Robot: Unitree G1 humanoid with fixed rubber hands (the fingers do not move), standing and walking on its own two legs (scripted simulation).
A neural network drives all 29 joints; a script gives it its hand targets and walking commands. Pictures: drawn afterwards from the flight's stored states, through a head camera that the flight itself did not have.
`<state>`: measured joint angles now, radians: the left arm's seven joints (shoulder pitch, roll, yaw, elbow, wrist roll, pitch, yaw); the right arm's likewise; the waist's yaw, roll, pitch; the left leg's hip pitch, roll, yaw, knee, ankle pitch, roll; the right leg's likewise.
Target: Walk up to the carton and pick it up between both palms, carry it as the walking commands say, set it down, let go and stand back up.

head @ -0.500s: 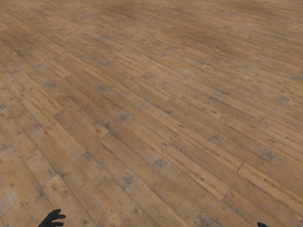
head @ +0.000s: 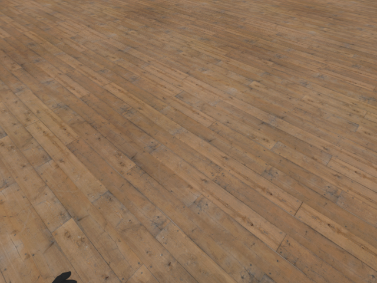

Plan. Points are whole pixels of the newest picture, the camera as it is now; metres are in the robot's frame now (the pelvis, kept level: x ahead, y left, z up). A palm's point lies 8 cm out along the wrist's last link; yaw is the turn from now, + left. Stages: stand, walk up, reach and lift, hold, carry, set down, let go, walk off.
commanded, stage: stand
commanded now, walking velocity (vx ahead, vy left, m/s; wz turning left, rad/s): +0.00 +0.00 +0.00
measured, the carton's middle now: out of the picture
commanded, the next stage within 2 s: walk up in 0.06 s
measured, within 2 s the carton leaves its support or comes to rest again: neither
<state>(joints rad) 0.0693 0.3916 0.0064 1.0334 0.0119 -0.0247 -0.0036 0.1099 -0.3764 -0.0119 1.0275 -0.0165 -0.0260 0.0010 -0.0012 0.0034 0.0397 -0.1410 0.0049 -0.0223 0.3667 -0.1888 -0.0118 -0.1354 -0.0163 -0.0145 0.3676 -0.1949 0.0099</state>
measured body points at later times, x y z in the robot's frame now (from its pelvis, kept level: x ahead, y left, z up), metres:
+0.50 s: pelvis +0.00 +0.05 -0.01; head +0.02 +0.04 +0.43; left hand +0.09 +0.43 -0.08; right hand +0.17 -0.28 -0.11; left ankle +0.01 +0.18 -0.74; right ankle +0.00 -0.12 -0.75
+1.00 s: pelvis +0.02 +0.15 -0.01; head +0.05 +0.10 +0.44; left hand +0.02 +0.54 -0.03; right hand +0.27 -0.10 -0.12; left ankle -0.02 +0.31 -0.68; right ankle +0.06 +0.05 -0.75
